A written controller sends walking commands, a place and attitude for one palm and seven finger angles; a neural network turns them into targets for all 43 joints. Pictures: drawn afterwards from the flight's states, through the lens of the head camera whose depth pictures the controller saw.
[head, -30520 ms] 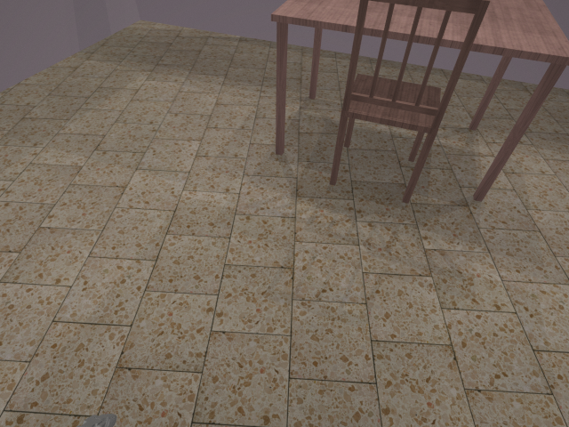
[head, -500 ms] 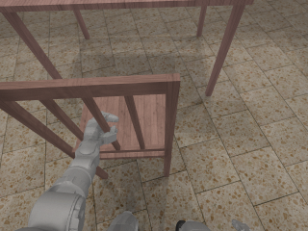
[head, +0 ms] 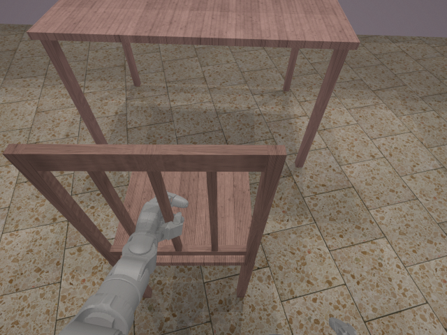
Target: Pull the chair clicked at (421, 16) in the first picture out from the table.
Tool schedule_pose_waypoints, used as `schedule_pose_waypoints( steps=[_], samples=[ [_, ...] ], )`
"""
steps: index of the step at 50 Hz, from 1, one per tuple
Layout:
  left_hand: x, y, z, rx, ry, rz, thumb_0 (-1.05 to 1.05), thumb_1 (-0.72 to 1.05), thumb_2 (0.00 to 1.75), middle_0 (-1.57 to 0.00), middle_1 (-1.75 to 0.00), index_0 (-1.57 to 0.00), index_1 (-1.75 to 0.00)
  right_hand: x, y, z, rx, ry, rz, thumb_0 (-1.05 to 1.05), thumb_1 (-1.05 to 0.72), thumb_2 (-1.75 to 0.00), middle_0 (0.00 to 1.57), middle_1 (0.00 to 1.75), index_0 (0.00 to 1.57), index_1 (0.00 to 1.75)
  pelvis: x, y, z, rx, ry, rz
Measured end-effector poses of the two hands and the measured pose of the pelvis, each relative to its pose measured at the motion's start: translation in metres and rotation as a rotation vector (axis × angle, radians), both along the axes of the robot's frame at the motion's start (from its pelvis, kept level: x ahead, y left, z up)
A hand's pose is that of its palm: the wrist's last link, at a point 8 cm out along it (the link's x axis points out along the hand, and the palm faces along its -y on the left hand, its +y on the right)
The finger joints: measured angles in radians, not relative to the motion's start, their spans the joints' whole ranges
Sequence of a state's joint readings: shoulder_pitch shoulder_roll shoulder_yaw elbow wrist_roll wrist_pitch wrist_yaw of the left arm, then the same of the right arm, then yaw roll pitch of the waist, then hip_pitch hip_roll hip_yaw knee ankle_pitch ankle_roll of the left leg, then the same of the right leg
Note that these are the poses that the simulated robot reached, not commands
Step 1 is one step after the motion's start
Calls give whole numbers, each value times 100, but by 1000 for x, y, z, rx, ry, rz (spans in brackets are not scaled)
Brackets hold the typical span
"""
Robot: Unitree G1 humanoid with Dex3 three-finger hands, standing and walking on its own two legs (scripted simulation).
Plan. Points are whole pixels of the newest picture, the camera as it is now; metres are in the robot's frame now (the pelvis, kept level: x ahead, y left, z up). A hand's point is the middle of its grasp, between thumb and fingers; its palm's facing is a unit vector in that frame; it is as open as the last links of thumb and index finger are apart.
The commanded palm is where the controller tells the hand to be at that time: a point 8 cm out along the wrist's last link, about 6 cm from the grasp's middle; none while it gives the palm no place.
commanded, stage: stop walking, hand still on the chair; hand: left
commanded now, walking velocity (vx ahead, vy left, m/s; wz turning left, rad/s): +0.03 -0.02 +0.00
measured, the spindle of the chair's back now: (168, 217) +0.35 +0.13 -0.05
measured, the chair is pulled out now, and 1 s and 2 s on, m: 0.57 0.59 0.59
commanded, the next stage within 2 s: open the thumb and straighten the fingers in 0.56 s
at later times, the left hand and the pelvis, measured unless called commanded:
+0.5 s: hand (175, 234) +0.31 +0.11 -0.05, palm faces -0.04 -0.99 -0.16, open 4.9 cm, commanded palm +0.29 +0.17 -0.04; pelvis +0.02 +0.01 +0.01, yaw -1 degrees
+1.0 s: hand (172, 232) +0.32 +0.12 -0.06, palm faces -0.06 -0.99 -0.16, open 10.6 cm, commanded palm +0.30 +0.17 -0.03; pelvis +0.02 +0.01 -0.01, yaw +1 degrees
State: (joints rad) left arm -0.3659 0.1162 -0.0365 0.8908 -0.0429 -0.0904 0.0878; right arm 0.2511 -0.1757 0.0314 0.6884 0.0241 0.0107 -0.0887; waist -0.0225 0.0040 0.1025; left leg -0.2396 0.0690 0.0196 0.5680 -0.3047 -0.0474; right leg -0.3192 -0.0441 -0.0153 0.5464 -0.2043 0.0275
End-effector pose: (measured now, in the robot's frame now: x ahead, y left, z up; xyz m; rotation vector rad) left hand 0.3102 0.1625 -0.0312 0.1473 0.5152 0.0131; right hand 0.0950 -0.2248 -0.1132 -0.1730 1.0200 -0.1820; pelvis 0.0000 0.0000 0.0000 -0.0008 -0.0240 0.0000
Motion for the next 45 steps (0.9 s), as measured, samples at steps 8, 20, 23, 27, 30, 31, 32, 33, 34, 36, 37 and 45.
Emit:
schedule_pose_waypoints(
  steps=[8, 20, 23, 27, 30, 31, 32, 33, 34, 36, 37, 45],
  samples=[
    [-18, 2, 0, 13, 8, 21, 2, 75, 82, -35, -124, -50, -145, 5, -1, -8, 25, -8, -20, 1, -90, -89, 21, 30, 20, 30, 14, -1, 3, 2, 2, -12],
    [-18, 4, 0, 21, -5, -15, 2, 75, 83, -35, -125, -50, -145, 27, -35, 14, -93, -71, -64, 1, -91, -89, 20, 30, 20, 30, 18, 4, 5, 9, -2, -20],
    [-18, 4, 0, 20, -6, -19, 2, 75, 83, -35, -126, -50, -145, 31, -34, 19, -97, -86, -65, 1, -91, -89, 20, 30, 20, 30, 18, 4, 6, 9, -1, -21],
    [-18, 4, 0, 18, -6, -21, 2, 75, 83, -35, -126, -50, -145, 34, -28, 20, -87, -92, -59, 1, -91, -89, 20, 30, 20, 30, 18, 6, 6, 7, 1, -22],
    [-17, 4, 0, 16, -5, -22, 2, 76, 83, -34, -127, -50, -145, 34, -21, 18, -71, -85, -53, 1, -91, -89, 20, 30, 20, 30, 18, 7, 7, 6, 3, -23],
    [-17, 4, 0, 16, -5, -23, 2, 76, 82, -34, -127, -50, -145, 33, -18, 17, -66, -82, -52, 1, -91, -89, 20, 30, 20, 30, 18, 7, 7, 6, 3, -23],
    [-17, 4, 0, 16, -5, -23, 2, 76, 82, -34, -127, -50, -145, 33, -16, 16, -60, -78, -51, 1, -91, -89, 20, 30, 20, 30, 19, 8, 7, 6, 4, -24],
    [-17, 4, 0, 15, -5, -24, 2, 76, 82, -34, -127, -50, -145, 32, -13, 15, -54, -73, -49, 1, -91, -89, 20, 30, 20, 30, 19, 8, 7, 6, 5, -24],
    [-17, 4, 0, 14, -4, -23, 2, 76, 82, -34, -127, -50, -145, 31, -11, 14, -49, -69, -49, 1, -91, -89, 20, 30, 20, 30, 19, 9, 7, 6, 5, -24],
    [-17, 4, -1, -1, -7, -15, 2, 75, 82, -34, -128, -50, -145, 30, -8, 12, -19, -67, -53, 1, -91, -89, 20, 30, 20, 30, 20, 8, 5, 9, 28, -9],
    [-17, 5, -2, -15, -11, -12, 2, 74, 81, -35, -129, -50, -145, 29, -8, 12, -9, -66, -48, 1, -91, -89, 20, 30, 20, 30, 20, 8, 4, 11, 41, -4],
    [-13, 8, -1, -5, -73, -54, 1, 32, 61, -42, -138, -50, -145, 33, -15, 7, -7, -91, -1, 1, -90, -89, 20, 30, 20, 30, 20, 8, -6, 5, 114, 12]
  ],
)
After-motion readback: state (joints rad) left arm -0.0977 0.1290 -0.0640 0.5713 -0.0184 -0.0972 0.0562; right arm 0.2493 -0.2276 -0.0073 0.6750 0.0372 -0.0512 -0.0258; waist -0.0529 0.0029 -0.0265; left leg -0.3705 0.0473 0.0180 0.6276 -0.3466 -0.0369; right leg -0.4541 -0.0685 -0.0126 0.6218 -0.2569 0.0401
